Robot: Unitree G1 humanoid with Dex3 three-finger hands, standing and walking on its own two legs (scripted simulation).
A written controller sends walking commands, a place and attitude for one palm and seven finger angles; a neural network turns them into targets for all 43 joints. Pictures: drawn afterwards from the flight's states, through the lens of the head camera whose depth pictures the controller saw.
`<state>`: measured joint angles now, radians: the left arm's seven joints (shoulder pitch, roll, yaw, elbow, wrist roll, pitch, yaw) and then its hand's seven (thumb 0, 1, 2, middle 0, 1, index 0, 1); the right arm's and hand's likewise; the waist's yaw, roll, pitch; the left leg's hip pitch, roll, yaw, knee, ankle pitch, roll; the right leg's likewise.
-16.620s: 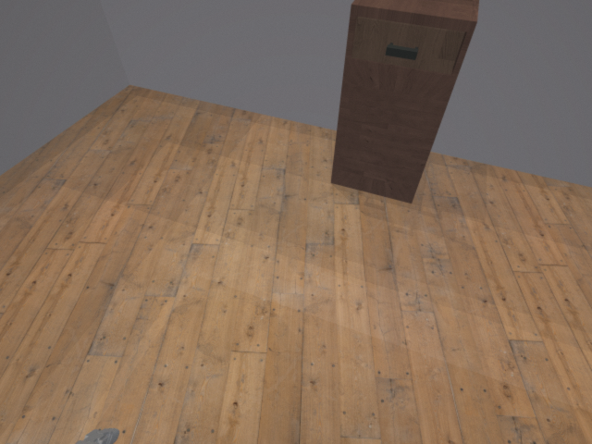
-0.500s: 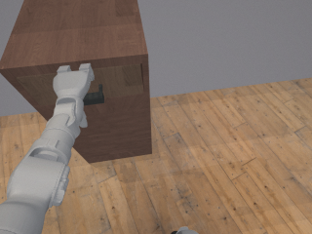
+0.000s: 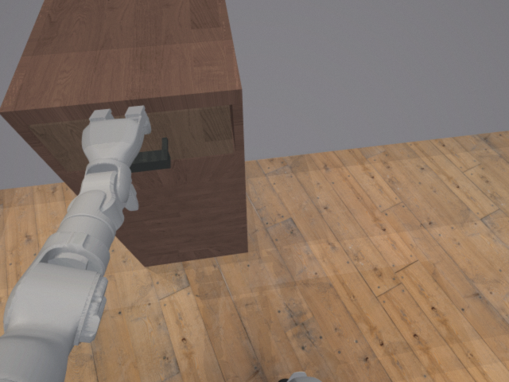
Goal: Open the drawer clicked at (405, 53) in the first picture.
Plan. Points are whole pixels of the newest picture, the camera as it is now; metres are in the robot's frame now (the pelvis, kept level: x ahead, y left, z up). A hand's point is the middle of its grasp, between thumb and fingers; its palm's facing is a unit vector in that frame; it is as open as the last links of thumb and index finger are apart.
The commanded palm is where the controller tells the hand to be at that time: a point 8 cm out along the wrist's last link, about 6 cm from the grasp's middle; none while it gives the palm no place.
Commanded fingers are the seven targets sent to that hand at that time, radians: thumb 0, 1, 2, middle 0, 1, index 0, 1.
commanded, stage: lower the fingers behind the handle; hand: left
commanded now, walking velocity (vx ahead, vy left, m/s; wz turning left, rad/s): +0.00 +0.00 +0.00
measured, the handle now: (142, 153) +0.54 +0.20 -0.03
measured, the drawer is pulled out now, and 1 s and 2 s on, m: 0.00 0.00 0.00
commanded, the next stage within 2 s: lift the fingers back up to retry in 1.60 s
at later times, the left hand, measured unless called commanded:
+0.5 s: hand (134, 167) +0.49 +0.21 -0.01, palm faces -0.05 +0.00 -1.00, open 13.8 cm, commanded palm +0.48 +0.21 +0.05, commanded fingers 0.00 -0.50 0.30 -0.30 -1.20 -0.30 -1.20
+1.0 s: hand (134, 169) +0.50 +0.21 -0.02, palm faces -0.03 +0.02 -1.00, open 13.7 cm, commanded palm +0.48 +0.20 +0.02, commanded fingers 0.00 -0.50 0.30 -0.30 -1.20 -0.30 -1.20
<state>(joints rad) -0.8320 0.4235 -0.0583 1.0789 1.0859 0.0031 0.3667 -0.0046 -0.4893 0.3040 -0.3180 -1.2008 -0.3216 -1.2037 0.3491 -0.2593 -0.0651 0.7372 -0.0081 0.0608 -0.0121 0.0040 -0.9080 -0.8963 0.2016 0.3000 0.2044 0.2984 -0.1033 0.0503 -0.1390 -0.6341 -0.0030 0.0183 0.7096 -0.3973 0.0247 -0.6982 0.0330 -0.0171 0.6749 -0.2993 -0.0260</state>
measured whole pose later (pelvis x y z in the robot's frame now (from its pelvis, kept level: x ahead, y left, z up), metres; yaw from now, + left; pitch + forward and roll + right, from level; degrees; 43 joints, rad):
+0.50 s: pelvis -0.01 +0.01 -0.02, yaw +0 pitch +23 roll -1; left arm -0.93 0.45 -0.04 1.21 1.11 0.03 0.42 0.00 -0.49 0.30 -0.32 -1.20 -0.32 -1.20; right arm 0.36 -0.26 -0.05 0.75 -0.02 0.03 -0.01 0.00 -0.91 -0.90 0.20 0.30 0.21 0.30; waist -0.15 0.05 -0.15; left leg -0.79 0.00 0.03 0.83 -0.43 0.03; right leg -0.85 0.03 -0.01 0.78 -0.32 -0.02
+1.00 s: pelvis -0.02 +0.01 -0.03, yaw +0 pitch +25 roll -2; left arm -0.97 0.45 -0.08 1.23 1.11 0.06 0.43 0.00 -0.49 0.30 -0.30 -1.27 -0.33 -1.23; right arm 0.35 -0.26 -0.03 0.72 -0.02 0.03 0.00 0.00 -0.91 -0.90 0.20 0.30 0.21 0.30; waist -0.15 0.05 -0.17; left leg -0.88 -0.01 0.02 0.92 -0.47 0.04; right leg -0.94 0.03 -0.02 0.86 -0.35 -0.01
